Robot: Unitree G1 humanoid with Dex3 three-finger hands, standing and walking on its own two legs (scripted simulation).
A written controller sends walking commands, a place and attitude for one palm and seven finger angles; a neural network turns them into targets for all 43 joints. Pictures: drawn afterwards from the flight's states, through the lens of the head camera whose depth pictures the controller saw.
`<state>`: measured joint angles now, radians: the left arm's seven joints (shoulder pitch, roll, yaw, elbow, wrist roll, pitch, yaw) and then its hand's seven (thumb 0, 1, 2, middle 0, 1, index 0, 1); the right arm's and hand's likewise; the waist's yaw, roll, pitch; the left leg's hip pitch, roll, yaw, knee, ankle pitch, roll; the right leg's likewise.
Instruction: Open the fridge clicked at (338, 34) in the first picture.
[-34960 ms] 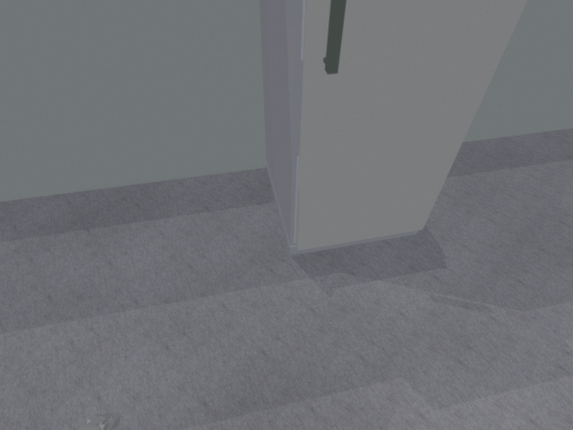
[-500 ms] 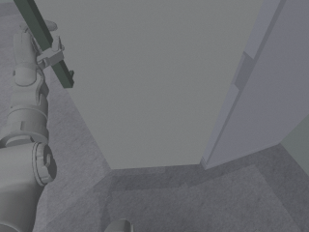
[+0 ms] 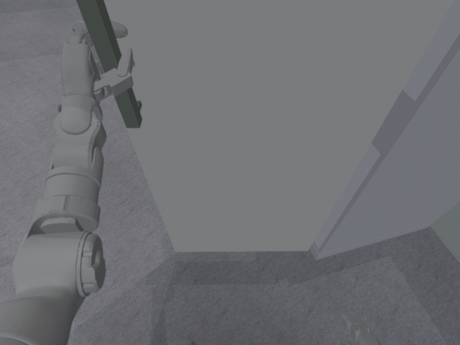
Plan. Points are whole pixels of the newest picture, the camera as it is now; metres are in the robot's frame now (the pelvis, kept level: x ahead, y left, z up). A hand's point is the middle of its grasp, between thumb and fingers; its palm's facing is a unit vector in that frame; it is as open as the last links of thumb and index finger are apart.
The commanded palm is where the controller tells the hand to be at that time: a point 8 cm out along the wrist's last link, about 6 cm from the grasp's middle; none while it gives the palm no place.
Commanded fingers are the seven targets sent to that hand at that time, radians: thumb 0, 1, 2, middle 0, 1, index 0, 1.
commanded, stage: loosen the grip on the handle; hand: left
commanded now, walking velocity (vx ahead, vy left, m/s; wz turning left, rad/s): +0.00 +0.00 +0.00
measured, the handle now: (105, 24) +0.50 +0.21 +0.28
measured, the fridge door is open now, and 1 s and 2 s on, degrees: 75 74 74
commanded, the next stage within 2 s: slip the hand off the handle in 0.56 s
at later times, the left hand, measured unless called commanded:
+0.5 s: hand (124, 74) +0.46 +0.19 +0.22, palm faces +0.21 -0.96 -0.16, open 13.9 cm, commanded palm +0.42 +0.24 +0.22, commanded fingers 0.00 -0.55 0.20 -0.25 -1.15 -0.25 -1.15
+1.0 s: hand (91, 74) +0.46 +0.24 +0.22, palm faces +0.26 -0.96 -0.13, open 14.7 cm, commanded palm +0.42 +0.29 +0.22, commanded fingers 0.00 -0.55 0.20 -0.25 -1.15 -0.25 -1.15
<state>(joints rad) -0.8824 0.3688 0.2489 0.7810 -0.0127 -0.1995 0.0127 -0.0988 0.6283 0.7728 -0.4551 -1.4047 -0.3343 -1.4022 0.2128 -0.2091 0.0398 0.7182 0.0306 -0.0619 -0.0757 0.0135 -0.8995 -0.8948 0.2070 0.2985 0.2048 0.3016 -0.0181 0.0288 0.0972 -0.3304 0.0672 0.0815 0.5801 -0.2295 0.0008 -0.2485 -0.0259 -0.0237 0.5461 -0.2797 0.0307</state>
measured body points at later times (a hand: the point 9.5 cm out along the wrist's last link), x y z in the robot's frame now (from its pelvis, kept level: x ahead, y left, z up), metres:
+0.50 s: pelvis +0.01 -0.02 +0.00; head +0.03 -0.01 +0.45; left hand +0.45 +0.24 +0.23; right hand +0.07 -0.28 -0.11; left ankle +0.05 +0.12 -0.73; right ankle +0.01 -0.14 -0.73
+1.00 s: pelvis +0.03 -0.02 +0.00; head +0.05 -0.02 +0.45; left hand +0.44 +0.29 +0.23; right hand +0.14 -0.28 -0.10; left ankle +0.05 +0.12 -0.73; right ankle +0.01 -0.14 -0.73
